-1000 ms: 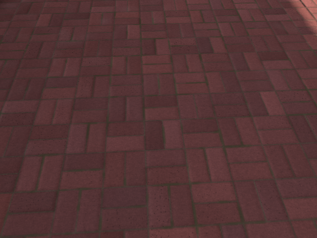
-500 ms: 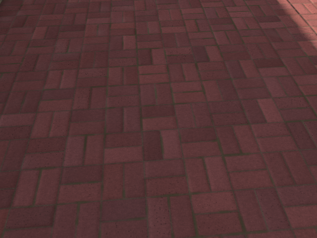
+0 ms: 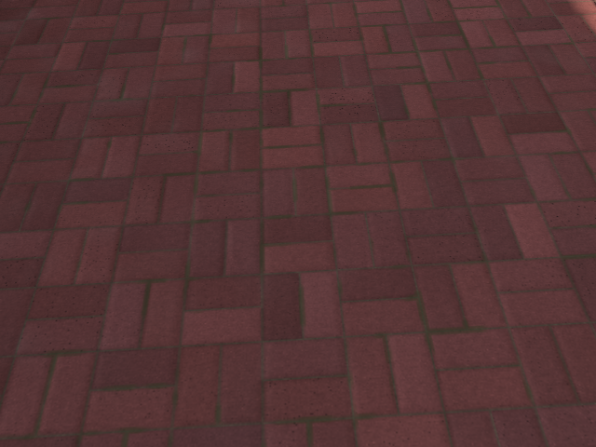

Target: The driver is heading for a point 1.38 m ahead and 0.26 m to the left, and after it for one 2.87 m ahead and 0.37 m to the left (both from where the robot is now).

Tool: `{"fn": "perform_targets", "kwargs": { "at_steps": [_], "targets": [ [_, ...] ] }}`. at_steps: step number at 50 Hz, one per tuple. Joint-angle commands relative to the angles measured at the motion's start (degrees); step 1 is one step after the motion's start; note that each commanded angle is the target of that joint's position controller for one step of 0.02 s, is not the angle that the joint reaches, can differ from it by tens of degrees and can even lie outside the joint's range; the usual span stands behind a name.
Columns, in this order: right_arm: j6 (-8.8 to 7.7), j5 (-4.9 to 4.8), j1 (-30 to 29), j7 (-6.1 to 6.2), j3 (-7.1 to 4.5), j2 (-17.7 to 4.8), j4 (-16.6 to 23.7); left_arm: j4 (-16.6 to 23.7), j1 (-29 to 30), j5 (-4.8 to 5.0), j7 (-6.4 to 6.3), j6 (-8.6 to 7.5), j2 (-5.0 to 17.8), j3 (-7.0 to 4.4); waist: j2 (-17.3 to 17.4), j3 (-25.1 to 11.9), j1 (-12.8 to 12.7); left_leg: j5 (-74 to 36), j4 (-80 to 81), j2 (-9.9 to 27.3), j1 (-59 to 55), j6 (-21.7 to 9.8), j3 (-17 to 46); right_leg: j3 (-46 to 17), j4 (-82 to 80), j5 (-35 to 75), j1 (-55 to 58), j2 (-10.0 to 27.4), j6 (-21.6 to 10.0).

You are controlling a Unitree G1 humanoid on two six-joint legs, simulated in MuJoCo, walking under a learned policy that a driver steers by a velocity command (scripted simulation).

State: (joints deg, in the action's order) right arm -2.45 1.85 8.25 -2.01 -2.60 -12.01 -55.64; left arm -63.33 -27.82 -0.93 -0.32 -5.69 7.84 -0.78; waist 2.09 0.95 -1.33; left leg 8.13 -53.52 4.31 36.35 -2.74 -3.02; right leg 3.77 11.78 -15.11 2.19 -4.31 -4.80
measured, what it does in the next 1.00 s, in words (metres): walks ahead: left foot, then right foot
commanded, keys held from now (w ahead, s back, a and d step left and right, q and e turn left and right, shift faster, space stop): w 0.56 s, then no key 0.04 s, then q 0.34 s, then w+q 0.06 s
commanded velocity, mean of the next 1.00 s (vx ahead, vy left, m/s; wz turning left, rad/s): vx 0.38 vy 0.00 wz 0.13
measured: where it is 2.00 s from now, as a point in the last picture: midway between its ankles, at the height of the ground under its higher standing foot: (246, 311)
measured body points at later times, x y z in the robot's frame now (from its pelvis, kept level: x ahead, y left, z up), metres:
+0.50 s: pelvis +0.29 +0.03 +0.00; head +0.31 +0.04 +0.45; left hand +0.40 +0.27 -0.14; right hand +0.23 -0.20 -0.14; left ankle +0.25 +0.08 -0.74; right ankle +0.40 -0.13 -0.67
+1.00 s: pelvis +0.48 -0.01 +0.00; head +0.52 -0.01 +0.44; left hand +0.51 +0.26 -0.14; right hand +0.59 -0.25 -0.15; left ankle +0.48 +0.12 -0.67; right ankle +0.55 -0.07 -0.74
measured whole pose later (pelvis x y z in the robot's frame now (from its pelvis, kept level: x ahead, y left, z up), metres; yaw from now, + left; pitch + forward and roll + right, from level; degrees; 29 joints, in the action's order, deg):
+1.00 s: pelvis +0.48 -0.01 +0.00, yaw +10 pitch +0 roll +0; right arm 2.0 2.1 12.3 0.0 -4.9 -13.2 -52.4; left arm -52.6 -13.1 -1.5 -2.0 -3.1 11.6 -2.6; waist 1.7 4.1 0.8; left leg 19.3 -62.4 2.3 32.3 -0.8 -1.2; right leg 12.4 23.2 -7.6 -16.3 1.3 -5.0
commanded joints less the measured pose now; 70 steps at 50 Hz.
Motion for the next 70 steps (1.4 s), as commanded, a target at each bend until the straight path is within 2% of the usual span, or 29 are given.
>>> {"fn": "perform_targets", "kwargs": {
  "at_steps": [1,6,8,9,10,11,12,14,16,21,29,32,35,36,37,38,39,41,43,47,51,57,61,63,64,65,66,68,70],
  "targets": [
    [-0.34,-0.53,-8.2,-0.13,0.61,-0.3,5.3,1.3,-3.2,0.06,-0.39,-0.75,6.8,-0.72,-6.6,7.3,-0.3,-4.4,10.3,-2.0,2.0,0.3,-3.3,-6.2,-4.2,31.5,-3.9,13.4,-5.0],
    [-0.75,-0.82,-8.0,0.75,0.07,-2.5,6.5,0.7,-2.6,-0.15,-1.0,-1.04,9.0,-1.15,-7.4,5.0,1.9,-3.5,20.0,-5.6,-8.6,-4.1,-4.9,-4.3,1.5,50.7,1.8,15.7,-4.3],
    [-1.43,-0.87,3.9,1.62,-1.3,-4.9,2.8,0.9,-1.1,-0.55,-1.23,-0.66,10.3,-1.65,-7.6,-1.5,6.9,-0.3,22.0,-8.3,-19.9,-6.3,-4.7,-3.3,16.0,60.1,4.0,15.5,-3.3],
    [-1.88,-0.41,12.7,2.12,-2.15,-6.2,0.0,1.2,-0.2,-0.25,-1.11,-0.34,10.6,-1.78,-6.4,-5.8,10.7,-2.2,25.8,-7.1,-31.3,-7.5,-3.3,-2.1,27.6,53.5,-0.7,13.9,-2.6],
    [-2.11,1.04,21.2,2.62,-3.48,-10.9,-1.5,2.5,-1.6,0.1,-0.75,-0.21,8.2,-1.18,-0.8,-12.2,12.3,6.3,26.5,5.6,-44.2,-10.0,10.7,-0.2,45.0,31.8,-11.7,10.6,-2.1],
    [-1.76,1.53,20.4,2.03,-4.2,-14.0,-1.0,2.8,-8.9,1.84,0.1,0.14,2.4,-0.63,10.8,-16.7,7.1,10.0,34.5,20.2,-55.2,-18.9,41.4,-1.2,66.2,-15.1,-31.8,-1.0,-0.3],
    [-1.33,-0.82,14.8,1.45,-3.94,-11.7,-0.5,3.4,-3.3,0.56,0.01,0.43,7.7,-1.88,2.3,-12.1,6.3,17.9,39.3,17.2,-49.4,-17.3,42.3,-7.8,68.7,-10.8,-36.8,2.4,-1.6],
    [-2.15,-1.08,6.8,1.13,-2.06,-5.0,0.6,6.0,5.3,-0.03,0.33,-0.01,7.5,-2.19,-2.8,0.1,3.2,9.8,42.7,13.3,-33.9,-13.5,26.9,-6.9,62.7,-1.6,-36.4,7.1,-1.8],
    [-3.05,-0.96,7.5,1.68,-0.87,-1.7,-1.0,5.6,4.1,-1.25,0.82,1.25,5.5,-2.13,-1.7,1.3,0.0,0.3,44.3,9.0,-26.8,-10.6,18.0,-6.7,57.6,-0.2,-30.8,9.1,-0.7],
    [-4.2,-1.22,14.2,2.13,-0.88,-4.5,-3.2,8.6,11.4,-1.48,1.76,3.38,5.2,-2.27,-0.1,3.7,-0.3,-8.8,46.9,6.5,-26.8,-9.8,10.1,-3.5,49.1,5.1,-36.3,10.7,2.0],
    [-3.9,-1.17,22.4,2.53,0.14,-3.7,-4.9,14.4,28.5,-0.27,2.02,2.96,4.5,-1.25,1.3,5.6,4.3,-27.1,44.7,4.5,-35.5,-6.7,4.1,1.7,26.4,16.4,-37.9,7.7,2.8],
    [-3.43,-0.58,23.7,3.1,0.52,-3.4,-5.9,14.4,28.3,-0.28,1.27,2.07,4.6,-1.1,2.4,4.7,4.2,-42.8,37.7,4.8,-38.6,-6.0,3.8,2.5,22.1,14.4,-33.0,4.6,1.5],
    [-3.36,-0.98,19.1,3.51,0.02,-5.6,-4.8,10.1,14.6,-0.55,-0.04,0.38,8.3,-2.5,3.5,-1.1,-2.1,-49.1,22.5,3.4,-39.6,-4.4,5.8,0.7,13.9,15.8,-18.5,1.9,-0.8],
    [-3.48,-2.17,17.4,3.49,0.04,-5.5,-3.6,8.6,8.0,-1.68,-0.63,-0.61,11.0,-3.3,1.7,-5.2,-5.0,-38.0,12.1,1.3,-32.4,-3.2,5.4,-2.1,11.6,30.6,-6.2,6.7,-1.8],
    [-3.4,-3.76,19.3,3.82,0.63,-2.3,-0.8,8.7,1.6,-3.14,-1.0,-0.99,16.9,-4.61,-7.4,-15.1,-4.9,-3.6,-6.9,-4.5,-18.7,-1.5,1.7,-15.8,18.9,64.6,11.5,24.6,-6.5],
    [-2.29,-5.54,26.4,4.55,0.27,-1.1,-1.6,10.1,3.4,-0.57,-0.15,0.07,16.4,-4.66,-12.7,-26.6,-2.1,29.6,-21.6,-10.0,-10.8,-0.8,3.8,-26.2,20.0,79.5,19.7,34.1,-14.5],
    [-1.13,-3.47,23.9,4.85,-1.1,-4.9,-2.2,12.1,7.9,0.7,0.07,1.07,13.8,-4.29,-5.6,-23.0,-1.1,25.2,-23.5,-6.9,-9.8,-0.5,6.3,-21.6,16.3,68.7,11.2,31.0,-13.8],
    [0.13,-0.78,17.3,3.9,-1.56,-2.8,-0.6,13.1,15.5,0.37,-0.84,1.69,7.4,-2.4,-4.4,-6.7,1.6,19.6,-19.0,-3.1,-7.7,0.5,5.1,-12.0,8.7,46.7,-6.3,24.7,-9.4],
    [2.1,0.46,17.4,2.77,-2.03,-1.5,-0.2,12.8,15.4,0.08,-2.11,1.97,7.1,-2.21,-6.5,-2.5,3.4,15.8,-16.8,-2.5,-11.3,1.5,3.8,-6.3,5.1,39.2,-16.0,21.4,-7.6],
    [4.53,0.12,15.8,2.46,-2.53,-1.3,1.9,14.1,16.4,-0.71,-2.04,1.66,9.4,-2.7,-6.9,-3.8,5.1,12.3,-14.3,-2.4,-10.4,2.3,2.6,-2.0,3.1,29.4,-19.5,21.7,-9.2],
    [5.69,0.71,7.6,0.32,-2.6,-3.3,6.4,14.3,14.7,-0.43,-1.49,2.23,11.5,-3.64,-10.1,-2.4,2.9,7.9,-3.2,0.3,-6.2,1.9,1.7,-4.2,-4.4,-7.5,-17.2,22.6,-7.6],
    [4.95,0.32,1.5,-1.87,-2.49,-3.8,10.2,14.6,12.4,-0.69,-0.66,2.3,15.6,-5.4,-7.4,-1.7,0.6,11.8,10.3,-1.0,-10.5,0.1,-1.9,-1.3,-5.5,-16.8,-13.7,24.9,-5.6],
    [3.83,-0.11,3.2,-2.27,-2.53,-4.3,10.8,15.2,13.1,-0.86,0.16,3.17,17.0,-6.15,-7.7,-0.5,1.0,14.6,19.9,-2.8,-18.1,-2.2,-4.9,1.8,-2.4,-20.8,-14.8,24.8,-3.6],
    [2.72,0.15,12.3,-1.61,-2.84,-4.8,7.2,15.5,14.8,-0.78,0.52,4.23,15.0,-5.88,-2.5,0.0,4.8,14.3,29.6,-5.5,-30.9,-4.4,-4.5,7.5,8.7,-24.0,-22.4,20.3,-0.5],
    [1.87,0.58,19.1,-0.68,-3.88,-8.5,4.9,16.5,15.9,-1.34,1.08,4.74,10.5,-4.66,9.9,-0.3,7.5,25.8,38.3,3.5,-37.6,-7.4,10.5,13.4,28.5,-21.8,-31.1,14.6,1.9],
    [1.36,-0.46,20.6,0.22,-4.72,-14.6,6.6,20.4,19.7,-1.72,1.67,4.55,7.2,-3.55,16.7,3.8,8.1,41.6,46.8,16.2,-41.6,-13.4,38.7,9.3,42.3,-22.6,-51.4,6.1,4.5],
    [1.33,-0.62,18.1,1.48,-4.34,-13.4,6.8,21.4,23.5,-2.77,2.19,4.12,10.9,-4.14,7.2,7.9,7.6,36.5,48.8,17.1,-37.4,-14.7,37.4,0.3,46.3,-14.7,-54.5,8.4,4.4],
    [0.35,-0.94,12.5,1.95,-3.06,-10.0,7.8,19.3,19.3,-0.98,3.54,2.56,12.1,-4.23,5.9,5.8,2.7,18.5,48.0,10.7,-36.9,-11.2,25.2,-1.8,44.1,-2.4,-49.4,10.2,4.5],
    [-1.15,-1.21,10.7,1.86,-2.35,-8.1,8.3,16.8,16.9,-2.01,3.55,2.72,12.8,-4.41,3.4,2.3,1.5,-0.7,46.3,7.2,-39.0,-9.2,17.2,-1.0,44.3,2.9,-45.2,9.9,5.0]
  ]
}}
